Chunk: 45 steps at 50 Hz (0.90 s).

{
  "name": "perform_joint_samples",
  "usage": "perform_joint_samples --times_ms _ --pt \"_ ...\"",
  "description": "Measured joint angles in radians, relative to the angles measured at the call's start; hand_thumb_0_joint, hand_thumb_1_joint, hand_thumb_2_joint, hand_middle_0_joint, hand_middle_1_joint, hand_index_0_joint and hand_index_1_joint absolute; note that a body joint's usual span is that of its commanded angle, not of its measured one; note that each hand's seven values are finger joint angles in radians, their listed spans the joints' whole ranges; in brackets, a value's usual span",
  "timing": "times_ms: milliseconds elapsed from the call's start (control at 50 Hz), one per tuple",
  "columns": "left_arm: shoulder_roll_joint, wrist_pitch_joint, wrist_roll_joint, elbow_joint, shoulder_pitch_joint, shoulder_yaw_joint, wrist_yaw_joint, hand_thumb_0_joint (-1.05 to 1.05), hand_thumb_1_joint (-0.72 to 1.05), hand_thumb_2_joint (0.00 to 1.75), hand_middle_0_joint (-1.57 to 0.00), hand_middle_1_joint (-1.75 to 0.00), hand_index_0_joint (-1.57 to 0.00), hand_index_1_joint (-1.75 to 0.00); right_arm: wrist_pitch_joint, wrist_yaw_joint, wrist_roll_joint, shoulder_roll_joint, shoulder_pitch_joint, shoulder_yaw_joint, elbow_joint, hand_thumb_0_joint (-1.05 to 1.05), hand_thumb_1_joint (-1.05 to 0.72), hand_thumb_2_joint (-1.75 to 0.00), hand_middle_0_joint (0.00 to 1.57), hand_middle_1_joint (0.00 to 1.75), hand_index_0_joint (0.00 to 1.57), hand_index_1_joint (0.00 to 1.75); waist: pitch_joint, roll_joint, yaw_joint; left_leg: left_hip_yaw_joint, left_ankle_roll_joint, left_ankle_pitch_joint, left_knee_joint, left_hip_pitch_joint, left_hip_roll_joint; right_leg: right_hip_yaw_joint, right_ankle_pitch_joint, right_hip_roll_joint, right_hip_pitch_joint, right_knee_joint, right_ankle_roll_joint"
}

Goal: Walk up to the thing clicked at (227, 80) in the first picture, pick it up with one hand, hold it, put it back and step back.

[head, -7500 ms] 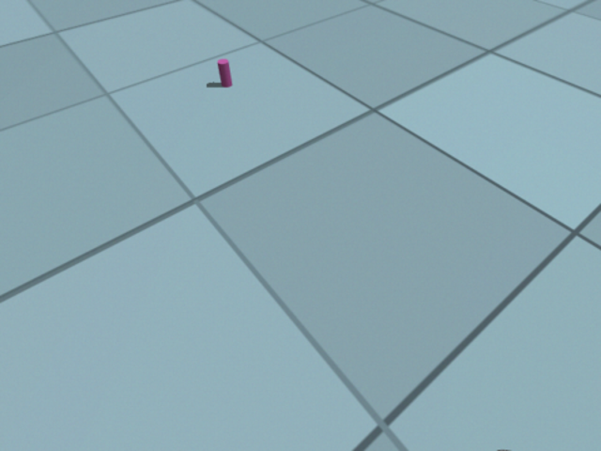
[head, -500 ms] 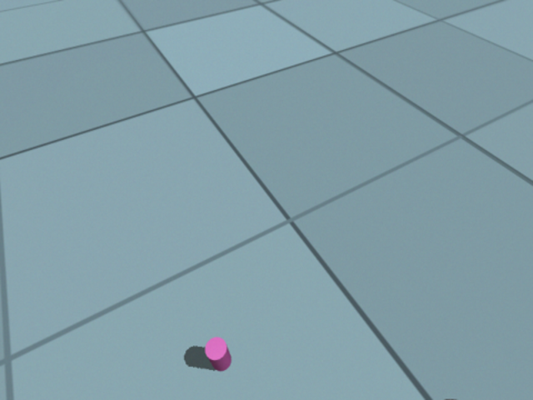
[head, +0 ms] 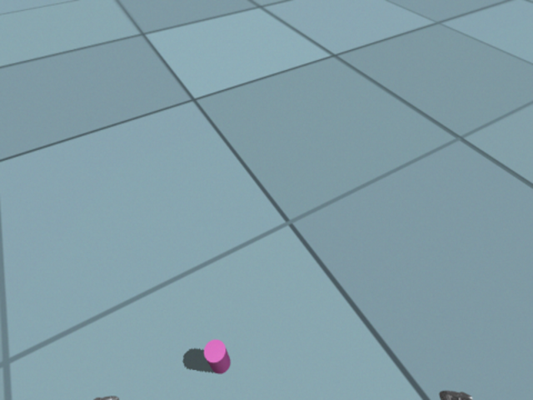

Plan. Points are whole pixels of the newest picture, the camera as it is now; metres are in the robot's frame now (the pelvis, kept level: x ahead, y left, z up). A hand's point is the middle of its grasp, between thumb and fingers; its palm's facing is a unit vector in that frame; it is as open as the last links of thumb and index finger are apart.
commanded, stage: stand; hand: left
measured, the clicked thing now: (217, 357) +0.34 +0.19 -0.70
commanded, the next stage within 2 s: go down in 1.90 s
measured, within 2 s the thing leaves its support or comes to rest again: neither
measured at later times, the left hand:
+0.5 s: hand out of the picture +0.06 +0.25 -0.16, palm faces -0.01 -0.94 -0.34, open 7.4 cm
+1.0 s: hand out of the picture +0.06 +0.25 -0.16, palm faces -0.02 -0.94 -0.34, open 7.4 cm
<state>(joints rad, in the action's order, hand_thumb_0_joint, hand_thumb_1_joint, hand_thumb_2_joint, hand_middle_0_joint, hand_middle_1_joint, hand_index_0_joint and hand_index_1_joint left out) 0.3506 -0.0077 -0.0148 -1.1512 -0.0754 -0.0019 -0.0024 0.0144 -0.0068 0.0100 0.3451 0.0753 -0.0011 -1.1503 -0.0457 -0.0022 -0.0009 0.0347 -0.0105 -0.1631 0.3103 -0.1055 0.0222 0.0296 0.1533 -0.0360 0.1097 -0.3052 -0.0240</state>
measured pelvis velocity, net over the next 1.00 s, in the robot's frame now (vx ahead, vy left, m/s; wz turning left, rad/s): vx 0.00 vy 0.00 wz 0.01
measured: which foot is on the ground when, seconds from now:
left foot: down 0.00-1.00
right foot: down 0.00-1.00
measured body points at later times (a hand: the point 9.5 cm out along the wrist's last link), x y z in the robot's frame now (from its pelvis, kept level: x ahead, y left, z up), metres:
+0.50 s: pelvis +0.00 -0.01 +0.00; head +0.00 -0.01 +0.45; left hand +0.06 +0.30 -0.13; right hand +0.08 -0.31 -0.13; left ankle +0.01 +0.12 -0.75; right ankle +0.01 -0.13 -0.75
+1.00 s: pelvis +0.00 +0.00 +0.00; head +0.00 +0.00 +0.45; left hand +0.07 +0.30 -0.13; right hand +0.07 -0.31 -0.13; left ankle +0.01 +0.12 -0.75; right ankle +0.01 -0.13 -0.75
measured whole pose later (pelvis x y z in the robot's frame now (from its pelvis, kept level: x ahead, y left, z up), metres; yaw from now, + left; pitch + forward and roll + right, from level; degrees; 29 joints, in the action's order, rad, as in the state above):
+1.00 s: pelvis +0.00 +0.00 +0.00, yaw +1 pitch -2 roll +0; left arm 0.35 -0.01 -0.02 -1.14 -0.12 0.00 -0.01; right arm 0.01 -0.01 0.01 0.35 0.12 0.01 -1.14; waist -0.04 0.00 0.00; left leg 0.02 -0.02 -0.17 0.32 -0.12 0.03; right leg 0.04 0.16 -0.03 0.11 -0.31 -0.02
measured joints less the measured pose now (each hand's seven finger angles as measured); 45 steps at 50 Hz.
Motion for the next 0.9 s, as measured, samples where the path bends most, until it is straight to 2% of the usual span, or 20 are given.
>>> perform_joint_samples --times_ms 340,900 --pt "0.0 0.001 0.0 -0.003 -0.039 -0.001 -0.003 0.01 0.9 0.9 -0.2 -0.3 -0.21 -0.3 -0.004 -0.004 0.002 0.005 0.024 0.001 -0.003 0.01 -0.9 -0.9 0.2 0.3 0.2 0.3 -0.001 0.003 0.005 -0.012 -0.006 0.001 0.009 -0.014 0.005 0.011 0.002 0.004 0.009 -0.007 0.007" --pt "0.004 0.0 -0.001 0.013 -0.038 0.0 -0.005 0.01 0.9 0.9 -0.2 -0.3 -0.21 -0.3 -0.002 -0.002 0.003 0.006 0.04 0.007 0.01 0.01 -0.9 -0.9 0.2 0.3 0.2 0.3 0.005 0.0 0.003 -0.016 -0.007 -0.002 0.015 -0.014 0.006 0.015 0.003 0.006 0.004 -0.005 0.008"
